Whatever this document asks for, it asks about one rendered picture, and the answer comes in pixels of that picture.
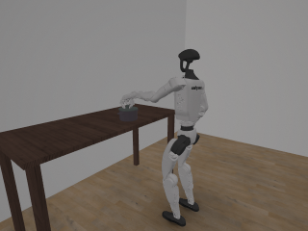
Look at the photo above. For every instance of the table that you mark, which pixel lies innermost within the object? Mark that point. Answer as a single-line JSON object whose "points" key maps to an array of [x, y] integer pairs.
{"points": [[31, 146]]}

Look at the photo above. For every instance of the robot right forearm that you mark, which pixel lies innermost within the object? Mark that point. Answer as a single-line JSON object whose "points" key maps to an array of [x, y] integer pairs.
{"points": [[199, 116]]}

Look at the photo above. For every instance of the lid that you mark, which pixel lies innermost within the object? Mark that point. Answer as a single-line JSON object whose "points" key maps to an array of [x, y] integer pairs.
{"points": [[127, 109]]}

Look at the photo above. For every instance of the robot right shin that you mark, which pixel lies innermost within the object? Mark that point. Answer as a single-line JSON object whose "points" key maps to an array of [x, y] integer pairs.
{"points": [[187, 184]]}

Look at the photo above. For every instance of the robot left upper arm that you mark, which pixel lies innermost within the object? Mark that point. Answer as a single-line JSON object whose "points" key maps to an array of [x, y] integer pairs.
{"points": [[173, 85]]}

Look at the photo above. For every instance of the robot left foot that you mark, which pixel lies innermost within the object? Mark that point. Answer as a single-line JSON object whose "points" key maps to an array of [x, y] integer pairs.
{"points": [[170, 217]]}

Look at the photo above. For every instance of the left robot hand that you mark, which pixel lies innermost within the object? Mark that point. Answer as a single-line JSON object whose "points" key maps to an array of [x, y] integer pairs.
{"points": [[125, 99]]}

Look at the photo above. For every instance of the robot left forearm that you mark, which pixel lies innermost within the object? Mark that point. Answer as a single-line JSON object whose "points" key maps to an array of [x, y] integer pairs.
{"points": [[144, 95]]}

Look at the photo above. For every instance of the robot right upper arm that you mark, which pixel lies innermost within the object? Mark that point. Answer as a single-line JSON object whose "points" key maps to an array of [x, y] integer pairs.
{"points": [[203, 101]]}

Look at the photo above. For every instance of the pot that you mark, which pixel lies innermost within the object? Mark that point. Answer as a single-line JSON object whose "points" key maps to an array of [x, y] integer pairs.
{"points": [[128, 116]]}

